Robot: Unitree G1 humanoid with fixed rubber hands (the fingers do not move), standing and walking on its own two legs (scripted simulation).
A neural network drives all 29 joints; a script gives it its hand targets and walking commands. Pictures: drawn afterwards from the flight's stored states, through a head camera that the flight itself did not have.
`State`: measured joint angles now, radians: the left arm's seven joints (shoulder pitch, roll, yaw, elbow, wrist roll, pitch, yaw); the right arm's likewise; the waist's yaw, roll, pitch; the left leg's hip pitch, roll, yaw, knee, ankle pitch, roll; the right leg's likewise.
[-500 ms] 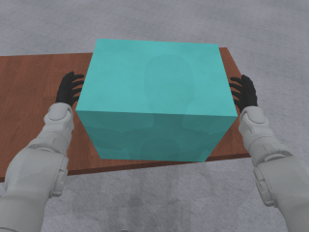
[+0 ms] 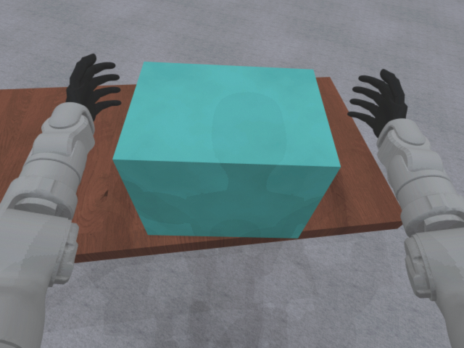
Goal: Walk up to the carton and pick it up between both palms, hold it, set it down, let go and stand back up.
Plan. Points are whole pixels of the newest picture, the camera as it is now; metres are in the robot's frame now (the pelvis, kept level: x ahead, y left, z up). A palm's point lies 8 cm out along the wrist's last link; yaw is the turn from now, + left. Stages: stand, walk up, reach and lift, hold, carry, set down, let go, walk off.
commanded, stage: set down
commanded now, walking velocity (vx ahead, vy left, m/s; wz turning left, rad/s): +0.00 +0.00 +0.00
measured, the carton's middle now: (226, 156) +0.46 +0.03 +0.04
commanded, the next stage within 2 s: none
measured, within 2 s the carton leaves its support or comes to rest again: neither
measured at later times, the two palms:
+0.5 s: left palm (54, 74) +0.45 +0.27 +0.21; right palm (402, 97) +0.45 -0.24 +0.20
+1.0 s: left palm (59, 128) +0.41 +0.28 +0.16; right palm (396, 149) +0.40 -0.24 +0.15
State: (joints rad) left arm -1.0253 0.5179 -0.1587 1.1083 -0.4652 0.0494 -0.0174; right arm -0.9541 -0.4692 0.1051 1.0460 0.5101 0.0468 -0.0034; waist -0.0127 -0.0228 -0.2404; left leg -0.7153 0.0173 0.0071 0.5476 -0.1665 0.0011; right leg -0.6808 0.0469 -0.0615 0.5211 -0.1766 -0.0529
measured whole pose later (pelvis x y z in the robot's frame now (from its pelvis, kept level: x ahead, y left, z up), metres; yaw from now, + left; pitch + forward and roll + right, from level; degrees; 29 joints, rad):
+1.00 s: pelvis +0.02 +0.01 +0.02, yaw +0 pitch +4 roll -1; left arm -0.56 0.48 0.09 0.45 -0.31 0.39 -0.01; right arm -0.52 -0.45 -0.04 0.51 0.44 0.26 0.03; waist -0.01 -0.02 -0.03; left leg -0.28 -0.01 0.02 0.35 -0.14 0.02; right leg -0.25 0.03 -0.03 0.31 -0.14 -0.03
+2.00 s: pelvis +0.04 +0.02 +0.02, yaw -1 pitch -1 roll -1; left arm 0.14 0.31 0.04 0.49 -0.22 -0.23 -0.03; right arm 0.23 -0.27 -0.03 0.43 0.32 -0.22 0.04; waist 0.03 -0.02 0.00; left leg -0.17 -0.01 0.01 0.39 -0.20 0.02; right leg -0.13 0.04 -0.01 0.34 -0.19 -0.03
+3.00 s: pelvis +0.05 +0.01 +0.02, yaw -2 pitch -3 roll +0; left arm 0.22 0.25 0.01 0.52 -0.09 -0.02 0.00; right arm 0.19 -0.16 -0.01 0.67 0.06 -0.22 0.01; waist 0.02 -0.02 0.05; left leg -0.09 0.00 0.03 0.36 -0.22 0.01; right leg -0.08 0.04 0.00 0.35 -0.22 -0.04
